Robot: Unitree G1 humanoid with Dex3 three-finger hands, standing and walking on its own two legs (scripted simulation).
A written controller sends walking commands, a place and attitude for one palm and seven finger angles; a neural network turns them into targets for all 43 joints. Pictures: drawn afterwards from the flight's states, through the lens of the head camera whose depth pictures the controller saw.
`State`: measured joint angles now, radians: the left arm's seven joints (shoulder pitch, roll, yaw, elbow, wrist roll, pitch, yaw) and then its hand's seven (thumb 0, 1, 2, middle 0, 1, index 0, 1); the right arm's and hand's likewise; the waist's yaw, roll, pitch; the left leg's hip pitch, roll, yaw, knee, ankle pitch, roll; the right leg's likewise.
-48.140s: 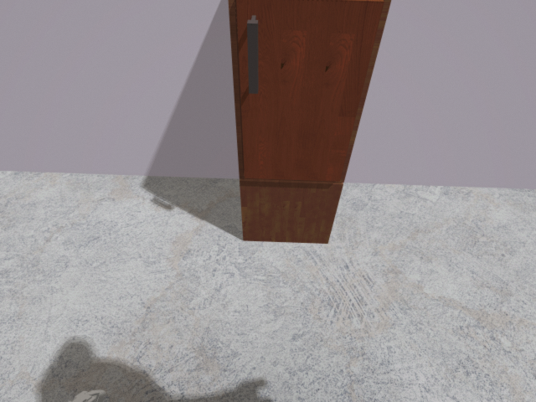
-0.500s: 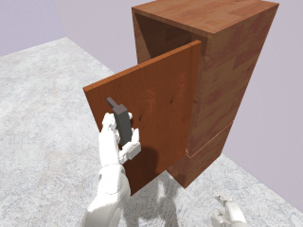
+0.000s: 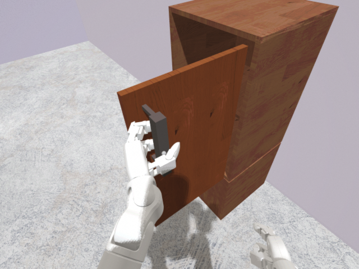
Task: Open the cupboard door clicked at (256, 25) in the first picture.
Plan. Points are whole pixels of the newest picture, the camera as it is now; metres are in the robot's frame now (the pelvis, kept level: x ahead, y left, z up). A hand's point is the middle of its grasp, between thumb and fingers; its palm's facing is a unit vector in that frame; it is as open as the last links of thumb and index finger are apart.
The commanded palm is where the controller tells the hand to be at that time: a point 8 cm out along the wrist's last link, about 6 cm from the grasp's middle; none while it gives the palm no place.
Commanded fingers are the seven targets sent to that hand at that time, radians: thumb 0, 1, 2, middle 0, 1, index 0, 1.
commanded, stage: open thumb and fingers to let go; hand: left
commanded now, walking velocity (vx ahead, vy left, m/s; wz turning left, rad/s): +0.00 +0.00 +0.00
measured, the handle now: (156, 141) +0.36 +0.09 +0.12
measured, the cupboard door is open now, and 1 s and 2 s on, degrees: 89 88 90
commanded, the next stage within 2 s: slide the hand sideways off the handle in 0.52 s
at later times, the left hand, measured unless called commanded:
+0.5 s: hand (169, 152) +0.32 +0.05 +0.13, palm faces +0.30 -0.95 -0.05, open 15.2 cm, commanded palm +0.27 +0.08 +0.12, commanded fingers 0.00 -0.50 0.30 -0.15 -0.30 -0.15 -0.30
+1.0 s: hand (163, 162) +0.29 +0.06 +0.13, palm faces -0.11 -0.99 +0.01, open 16.3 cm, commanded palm +0.25 +0.10 +0.12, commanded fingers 0.00 -0.50 0.30 -0.15 -0.30 -0.15 -0.30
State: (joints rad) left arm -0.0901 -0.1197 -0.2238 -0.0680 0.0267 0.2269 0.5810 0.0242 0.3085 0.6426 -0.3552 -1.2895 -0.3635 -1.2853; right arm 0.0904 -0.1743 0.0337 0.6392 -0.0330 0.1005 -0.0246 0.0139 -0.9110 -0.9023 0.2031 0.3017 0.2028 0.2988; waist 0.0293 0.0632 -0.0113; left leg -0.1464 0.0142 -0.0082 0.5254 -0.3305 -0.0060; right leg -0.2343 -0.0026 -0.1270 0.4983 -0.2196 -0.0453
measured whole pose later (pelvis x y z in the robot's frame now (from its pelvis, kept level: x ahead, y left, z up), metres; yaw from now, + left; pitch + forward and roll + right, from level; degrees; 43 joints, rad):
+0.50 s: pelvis -0.02 +0.03 +0.00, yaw -1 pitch -3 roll +0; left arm -0.30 -0.16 -0.29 0.17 0.05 0.21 0.67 -0.01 -0.49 0.31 -0.22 -0.74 -0.23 -0.71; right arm 0.11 -0.14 0.04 0.71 -0.03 0.10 0.00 0.01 -0.91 -0.90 0.20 0.30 0.20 0.30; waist 0.03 0.03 0.01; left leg -0.18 -0.03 0.03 0.55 -0.31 0.03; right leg -0.28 -0.05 -0.09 0.53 -0.20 -0.01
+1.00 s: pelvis -0.02 +0.02 +0.00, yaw +0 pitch -4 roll +0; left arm -0.18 0.02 -0.17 0.10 -0.12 0.10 0.09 -0.01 -0.50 0.30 -0.14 -0.32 -0.13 -0.34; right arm 0.19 -0.20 0.07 0.61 0.02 -0.01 -0.03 0.02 -0.91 -0.90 0.20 0.30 0.20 0.30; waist 0.04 0.04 -0.01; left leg -0.16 -0.02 0.01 0.54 -0.31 0.02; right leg -0.26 -0.04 -0.10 0.54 -0.21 -0.03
